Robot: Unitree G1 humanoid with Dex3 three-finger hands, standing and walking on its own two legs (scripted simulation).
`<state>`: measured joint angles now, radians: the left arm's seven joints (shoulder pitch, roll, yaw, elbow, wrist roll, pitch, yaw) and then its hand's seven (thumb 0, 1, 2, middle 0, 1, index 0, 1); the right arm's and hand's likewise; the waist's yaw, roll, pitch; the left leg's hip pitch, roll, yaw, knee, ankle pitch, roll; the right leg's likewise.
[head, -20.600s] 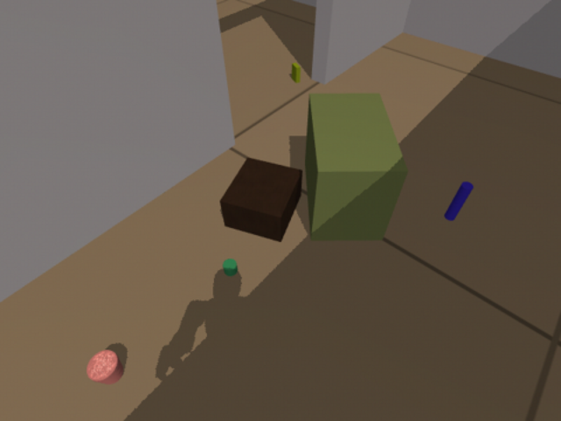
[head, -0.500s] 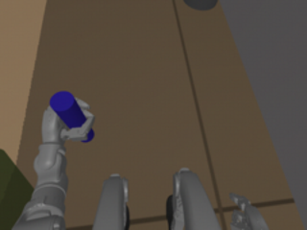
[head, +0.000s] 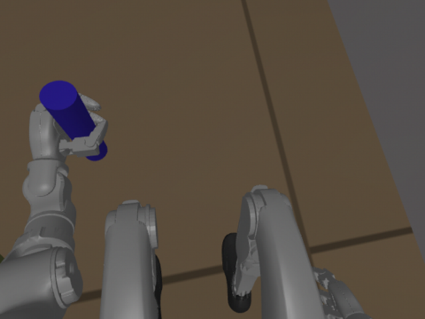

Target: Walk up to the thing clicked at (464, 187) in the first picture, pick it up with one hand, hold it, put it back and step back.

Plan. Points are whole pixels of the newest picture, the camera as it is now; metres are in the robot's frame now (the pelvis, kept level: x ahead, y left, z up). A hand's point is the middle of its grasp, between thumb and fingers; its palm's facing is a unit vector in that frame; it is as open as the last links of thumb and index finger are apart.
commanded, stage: crouch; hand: left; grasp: from the side
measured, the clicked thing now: (81, 128) +0.46 +0.20 -0.05
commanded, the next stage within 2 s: lower in 0.60 s
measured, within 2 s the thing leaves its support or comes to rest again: neither
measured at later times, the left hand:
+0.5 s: hand (100, 137) +0.47 +0.19 -0.13, palm faces +0.00 -1.00 -0.02, open 6.2 cm
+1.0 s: hand (108, 146) +0.47 +0.19 -0.19, palm faces +0.00 -1.00 -0.02, open 6.2 cm
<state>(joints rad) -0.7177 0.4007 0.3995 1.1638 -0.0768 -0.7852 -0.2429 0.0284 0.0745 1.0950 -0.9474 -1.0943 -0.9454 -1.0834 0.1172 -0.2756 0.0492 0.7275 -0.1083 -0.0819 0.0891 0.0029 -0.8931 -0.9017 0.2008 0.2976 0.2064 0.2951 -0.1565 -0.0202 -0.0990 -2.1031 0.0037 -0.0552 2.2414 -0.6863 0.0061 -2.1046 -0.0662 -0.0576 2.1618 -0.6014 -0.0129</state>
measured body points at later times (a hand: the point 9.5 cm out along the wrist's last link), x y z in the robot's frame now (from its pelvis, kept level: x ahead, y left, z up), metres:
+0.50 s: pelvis +0.00 +0.01 -0.06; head +0.22 +0.07 +0.33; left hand +0.47 +0.25 -0.12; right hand +0.08 -0.27 -0.15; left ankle +0.09 +0.12 -0.35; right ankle +0.12 -0.12 -0.35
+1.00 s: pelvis -0.01 +0.01 -0.08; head +0.23 +0.10 +0.29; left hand +0.47 +0.24 -0.19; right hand +0.08 -0.27 -0.16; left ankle +0.09 +0.12 -0.35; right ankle +0.12 -0.12 -0.35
